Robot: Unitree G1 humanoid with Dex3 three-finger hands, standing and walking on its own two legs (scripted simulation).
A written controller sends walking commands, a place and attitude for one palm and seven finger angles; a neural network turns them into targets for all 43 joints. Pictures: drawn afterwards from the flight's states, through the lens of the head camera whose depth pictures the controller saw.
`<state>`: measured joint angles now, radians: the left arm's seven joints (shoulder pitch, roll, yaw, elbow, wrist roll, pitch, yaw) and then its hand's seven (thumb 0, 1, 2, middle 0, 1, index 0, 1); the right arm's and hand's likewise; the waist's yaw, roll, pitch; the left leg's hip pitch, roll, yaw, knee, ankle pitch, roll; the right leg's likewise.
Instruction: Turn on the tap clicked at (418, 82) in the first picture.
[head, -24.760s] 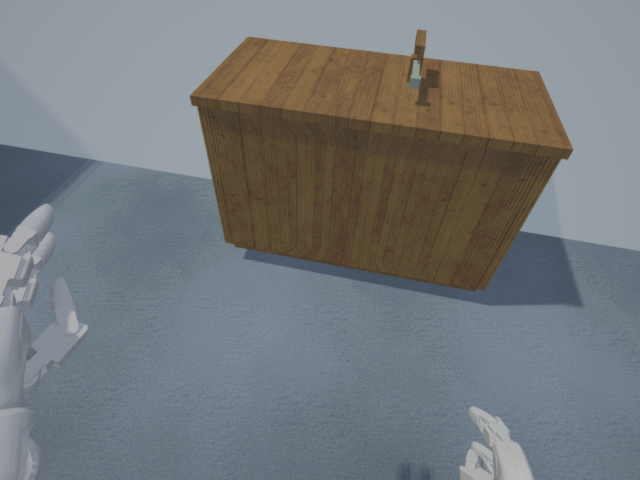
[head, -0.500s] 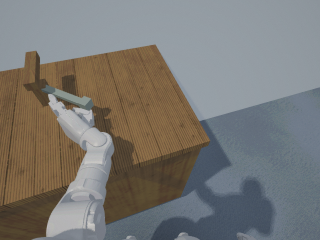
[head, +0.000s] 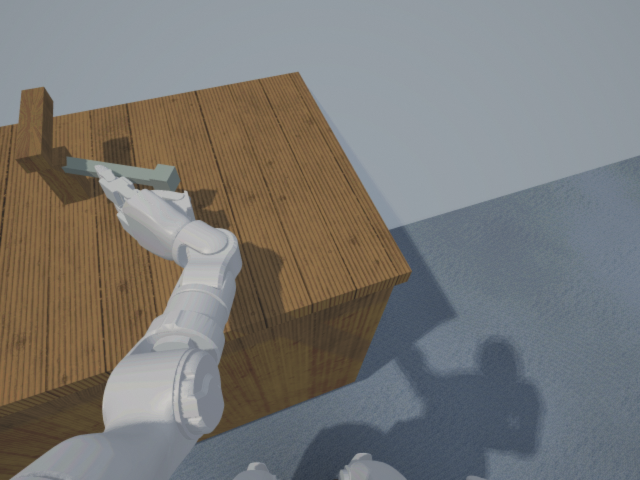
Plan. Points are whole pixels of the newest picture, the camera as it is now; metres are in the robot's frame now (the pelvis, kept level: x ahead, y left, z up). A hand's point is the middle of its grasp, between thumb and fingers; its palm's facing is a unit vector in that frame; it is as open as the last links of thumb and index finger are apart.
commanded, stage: push the lever round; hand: left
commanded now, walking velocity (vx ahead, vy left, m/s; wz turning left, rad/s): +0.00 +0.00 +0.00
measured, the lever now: (165, 179) +0.50 +0.19 +0.07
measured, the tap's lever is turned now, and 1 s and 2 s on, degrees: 60 79 79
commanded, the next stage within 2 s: lift the hand up off the lever in 0.38 s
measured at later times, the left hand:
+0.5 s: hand (193, 173) +0.52 +0.16 +0.06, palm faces +0.81 -0.57 -0.15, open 8.0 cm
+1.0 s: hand (184, 174) +0.50 +0.17 +0.08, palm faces +0.79 -0.60 -0.12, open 7.8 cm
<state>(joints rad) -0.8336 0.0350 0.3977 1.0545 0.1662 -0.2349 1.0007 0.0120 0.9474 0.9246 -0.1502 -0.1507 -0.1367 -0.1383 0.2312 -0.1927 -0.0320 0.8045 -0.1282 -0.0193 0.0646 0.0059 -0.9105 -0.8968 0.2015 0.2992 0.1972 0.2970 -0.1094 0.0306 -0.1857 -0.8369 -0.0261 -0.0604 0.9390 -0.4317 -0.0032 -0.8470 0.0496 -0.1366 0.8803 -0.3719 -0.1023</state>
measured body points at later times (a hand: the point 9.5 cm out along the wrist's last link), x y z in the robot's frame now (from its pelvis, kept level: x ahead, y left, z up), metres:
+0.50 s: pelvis +0.01 -0.01 +0.00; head +0.11 +0.00 +0.44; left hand +0.47 +0.18 +0.07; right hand +0.03 -0.27 -0.13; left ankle +0.00 +0.12 -0.68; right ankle +0.03 -0.06 -0.68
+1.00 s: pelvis +0.02 +0.00 +0.01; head +0.10 +0.01 +0.45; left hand +0.45 +0.19 +0.09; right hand +0.06 -0.24 -0.13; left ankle +0.00 +0.12 -0.68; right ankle +0.03 -0.06 -0.68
